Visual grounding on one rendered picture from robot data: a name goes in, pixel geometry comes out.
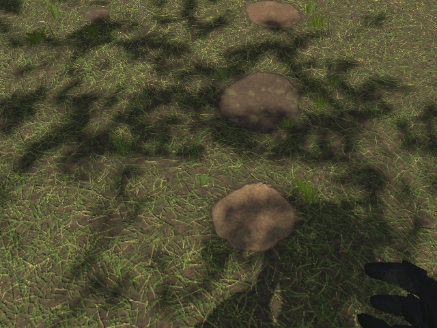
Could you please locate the robot right hand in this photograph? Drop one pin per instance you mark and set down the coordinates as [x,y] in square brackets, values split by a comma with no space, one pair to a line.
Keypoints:
[420,312]

